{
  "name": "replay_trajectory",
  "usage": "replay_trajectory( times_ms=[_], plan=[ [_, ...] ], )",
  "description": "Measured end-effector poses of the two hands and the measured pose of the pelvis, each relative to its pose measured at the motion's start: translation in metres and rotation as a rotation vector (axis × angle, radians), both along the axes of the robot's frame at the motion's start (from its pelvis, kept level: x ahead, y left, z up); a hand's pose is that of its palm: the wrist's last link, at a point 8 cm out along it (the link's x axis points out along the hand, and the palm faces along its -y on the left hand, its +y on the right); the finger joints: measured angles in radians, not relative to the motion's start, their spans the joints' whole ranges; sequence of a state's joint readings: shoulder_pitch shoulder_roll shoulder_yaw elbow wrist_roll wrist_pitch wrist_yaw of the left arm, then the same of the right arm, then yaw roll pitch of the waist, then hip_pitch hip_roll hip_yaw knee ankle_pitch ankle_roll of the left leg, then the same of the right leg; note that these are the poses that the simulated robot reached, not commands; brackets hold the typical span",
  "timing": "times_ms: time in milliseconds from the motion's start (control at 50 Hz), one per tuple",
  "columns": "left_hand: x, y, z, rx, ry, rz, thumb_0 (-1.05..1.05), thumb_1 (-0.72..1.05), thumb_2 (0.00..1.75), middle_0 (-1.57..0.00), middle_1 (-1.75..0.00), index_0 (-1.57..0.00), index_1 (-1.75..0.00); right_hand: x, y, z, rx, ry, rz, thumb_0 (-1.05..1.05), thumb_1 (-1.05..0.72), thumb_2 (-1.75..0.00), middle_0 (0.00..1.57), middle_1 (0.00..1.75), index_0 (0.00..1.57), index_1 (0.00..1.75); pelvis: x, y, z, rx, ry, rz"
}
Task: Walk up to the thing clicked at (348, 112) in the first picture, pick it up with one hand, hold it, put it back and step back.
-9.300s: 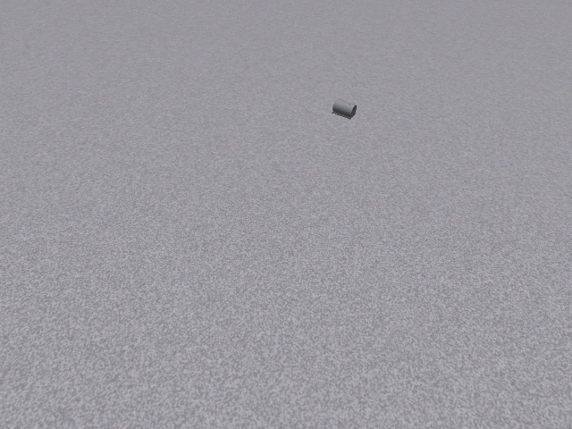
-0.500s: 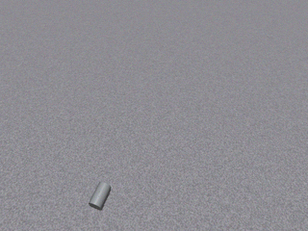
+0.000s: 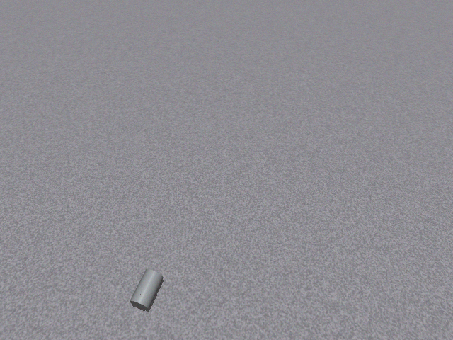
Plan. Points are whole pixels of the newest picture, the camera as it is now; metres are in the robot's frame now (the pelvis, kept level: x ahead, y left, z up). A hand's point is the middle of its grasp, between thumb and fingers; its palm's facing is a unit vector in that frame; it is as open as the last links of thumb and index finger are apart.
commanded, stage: stand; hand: left
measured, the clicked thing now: (147, 289) +0.46 +0.33 -0.74
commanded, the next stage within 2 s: walk up in 0.86 s
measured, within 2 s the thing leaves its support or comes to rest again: neither
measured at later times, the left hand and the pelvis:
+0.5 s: hand out of the picture +0.07 +0.26 -0.16, palm faces -0.02 -0.94 -0.35, open 7.4 cm; pelvis +0.01 +0.00 +0.00, yaw +0 degrees
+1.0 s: hand out of the picture +0.06 +0.29 -0.15, palm faces +0.03 -0.90 -0.43, open 7.4 cm; pelvis +0.00 +0.02 -0.01, yaw +0 degrees
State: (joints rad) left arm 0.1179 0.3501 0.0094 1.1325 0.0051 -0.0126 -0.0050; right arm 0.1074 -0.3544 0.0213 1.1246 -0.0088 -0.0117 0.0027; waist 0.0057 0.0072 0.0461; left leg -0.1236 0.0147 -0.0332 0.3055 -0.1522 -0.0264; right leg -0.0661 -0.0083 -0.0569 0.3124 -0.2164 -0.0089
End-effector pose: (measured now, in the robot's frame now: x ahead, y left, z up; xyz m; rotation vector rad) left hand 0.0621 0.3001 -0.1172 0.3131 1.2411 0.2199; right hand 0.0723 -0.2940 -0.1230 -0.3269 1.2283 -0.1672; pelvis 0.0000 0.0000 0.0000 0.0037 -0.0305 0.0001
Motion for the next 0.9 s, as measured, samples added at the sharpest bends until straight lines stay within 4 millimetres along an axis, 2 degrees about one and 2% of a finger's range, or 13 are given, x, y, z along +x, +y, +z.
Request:
replay_trajectory(
  times_ms=[400,900],
  plan=[
    [0.002,-0.001,-0.001,-0.001,0.019,-0.005,0.01,0.9,0.89,-0.21,-0.3,-0.21,-0.3,-0.004,-0.001,-0.002,0.001,0.027,-0.015,0.0,-0.9,-0.9,0.2,0.3,0.21,0.3,0.004,0.0,0.0,0.002,0.009,-0.003],
    [0.012,0.001,0.001,0.011,-0.026,-0.008,0.01,0.9,0.89,-0.21,-0.3,-0.21,-0.3,0.006,-0.004,0.0,-0.002,0.002,-0.007,0.0,-0.9,-0.9,0.2,0.3,0.21,0.3,0.006,0.002,-0.001,-0.006,0.0,-0.004]
  ],
)
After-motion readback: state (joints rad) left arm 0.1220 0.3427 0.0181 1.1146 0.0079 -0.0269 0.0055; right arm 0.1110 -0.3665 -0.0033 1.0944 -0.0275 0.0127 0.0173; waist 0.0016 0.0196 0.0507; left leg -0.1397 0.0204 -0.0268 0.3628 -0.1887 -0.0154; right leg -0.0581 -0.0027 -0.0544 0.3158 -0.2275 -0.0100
